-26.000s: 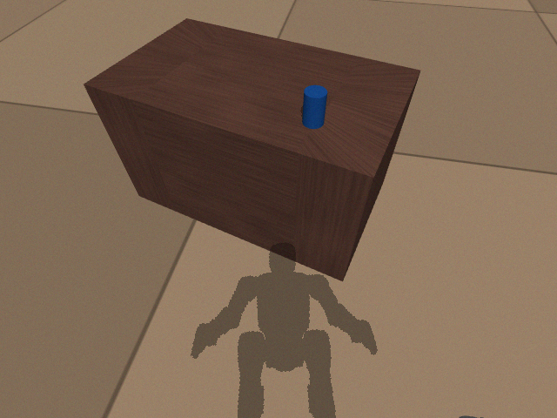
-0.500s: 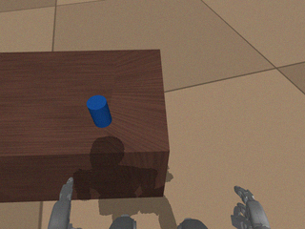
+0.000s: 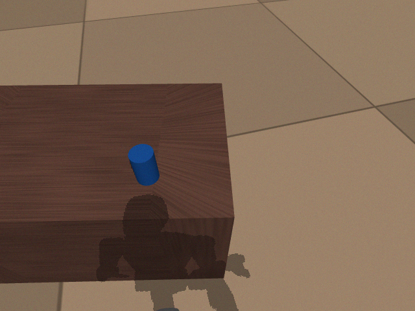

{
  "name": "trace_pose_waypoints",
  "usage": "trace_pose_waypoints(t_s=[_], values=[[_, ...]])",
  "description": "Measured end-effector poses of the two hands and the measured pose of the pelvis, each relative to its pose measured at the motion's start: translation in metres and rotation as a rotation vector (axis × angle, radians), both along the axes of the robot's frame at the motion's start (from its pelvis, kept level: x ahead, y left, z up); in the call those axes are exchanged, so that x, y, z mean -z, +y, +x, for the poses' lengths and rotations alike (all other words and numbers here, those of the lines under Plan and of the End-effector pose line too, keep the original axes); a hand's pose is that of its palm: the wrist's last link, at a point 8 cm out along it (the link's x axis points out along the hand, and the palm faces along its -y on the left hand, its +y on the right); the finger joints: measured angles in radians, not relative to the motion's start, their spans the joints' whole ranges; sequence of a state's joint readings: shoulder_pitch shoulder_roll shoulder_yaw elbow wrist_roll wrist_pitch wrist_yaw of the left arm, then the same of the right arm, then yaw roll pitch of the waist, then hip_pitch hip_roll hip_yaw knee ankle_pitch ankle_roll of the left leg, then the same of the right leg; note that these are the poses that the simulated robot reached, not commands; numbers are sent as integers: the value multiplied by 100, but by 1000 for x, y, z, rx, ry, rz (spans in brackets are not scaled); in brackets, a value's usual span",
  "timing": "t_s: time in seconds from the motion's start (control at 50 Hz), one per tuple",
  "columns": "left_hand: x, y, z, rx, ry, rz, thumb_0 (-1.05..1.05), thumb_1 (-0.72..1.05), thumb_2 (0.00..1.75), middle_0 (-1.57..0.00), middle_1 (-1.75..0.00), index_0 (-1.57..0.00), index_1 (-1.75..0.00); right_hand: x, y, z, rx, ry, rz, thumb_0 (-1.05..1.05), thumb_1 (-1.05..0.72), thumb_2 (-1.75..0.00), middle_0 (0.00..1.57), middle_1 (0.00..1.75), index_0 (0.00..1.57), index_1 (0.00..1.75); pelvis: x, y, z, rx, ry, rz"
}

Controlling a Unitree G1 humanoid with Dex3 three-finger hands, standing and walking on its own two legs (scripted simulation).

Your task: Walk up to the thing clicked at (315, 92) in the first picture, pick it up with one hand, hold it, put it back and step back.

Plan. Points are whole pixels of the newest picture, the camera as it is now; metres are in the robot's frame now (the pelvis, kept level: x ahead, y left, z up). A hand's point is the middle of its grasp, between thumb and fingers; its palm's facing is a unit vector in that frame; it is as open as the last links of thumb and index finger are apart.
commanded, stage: stand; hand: left
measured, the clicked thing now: (144, 165) +0.50 +0.19 -0.10
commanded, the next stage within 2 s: none
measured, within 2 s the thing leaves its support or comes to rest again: neither
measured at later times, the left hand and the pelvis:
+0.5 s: hand out of the picture +0.04 +0.25 -0.13, palm faces -0.02 -0.94 -0.34, open 7.8 cm; pelvis -0.01 +0.00 +0.03, yaw +0 degrees
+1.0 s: hand out of the picture +0.07 +0.25 -0.13, palm faces -0.03 -0.94 -0.33, open 7.4 cm; pelvis +0.01 +0.00 +0.03, yaw -1 degrees
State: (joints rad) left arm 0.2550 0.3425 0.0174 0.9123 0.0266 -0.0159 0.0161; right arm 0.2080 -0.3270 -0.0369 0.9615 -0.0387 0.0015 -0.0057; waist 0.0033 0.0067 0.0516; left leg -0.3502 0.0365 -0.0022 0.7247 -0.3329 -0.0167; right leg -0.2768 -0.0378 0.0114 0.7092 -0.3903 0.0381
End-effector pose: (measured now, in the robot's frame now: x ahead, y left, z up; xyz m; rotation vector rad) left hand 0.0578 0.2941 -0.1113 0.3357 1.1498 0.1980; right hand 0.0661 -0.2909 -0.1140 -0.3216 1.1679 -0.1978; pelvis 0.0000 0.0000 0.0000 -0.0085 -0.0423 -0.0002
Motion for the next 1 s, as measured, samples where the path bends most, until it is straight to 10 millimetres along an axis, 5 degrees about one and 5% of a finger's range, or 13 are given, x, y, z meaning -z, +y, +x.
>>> trace_pose_waypoints(t_s=[0.26, 0.46, 0.72, 1.0], values=[[-11, -4, -17, -26, 64, -21, 0, 20, 70, -19, -27, -19, -28, -10, 7, -8, 15, 23, 33, 1, -90, -90, 20, 30, 20, 30, -19, 1, -7, 1, -28, 4], [-16, -2, -25, -37, 106, -14, 0, 76, 87, -20, -29, -20, -30, -13, -3, -23, 42, 77, 24, 1, -90, -90, 20, 30, 20, 30, -25, -1, -11, -2, -32, 4], [-16, -1, -12, -32, 111, -23, 1, 90, 90, -20, -30, -20, -30, -16, -3, -26, 53, 104, 18, 1, -90, -90, 20, 30, 20, 30, -28, 1, -7, 4, -27, 5], [-17, 2, 5, -31, 116, -26, 1, 91, 90, -20, -30, -20, -30, -18, 0, -7, 48, 100, 16, 1, -90, -90, 20, 30, 20, 30, -29, 4, 6, 8, -12, 8]])
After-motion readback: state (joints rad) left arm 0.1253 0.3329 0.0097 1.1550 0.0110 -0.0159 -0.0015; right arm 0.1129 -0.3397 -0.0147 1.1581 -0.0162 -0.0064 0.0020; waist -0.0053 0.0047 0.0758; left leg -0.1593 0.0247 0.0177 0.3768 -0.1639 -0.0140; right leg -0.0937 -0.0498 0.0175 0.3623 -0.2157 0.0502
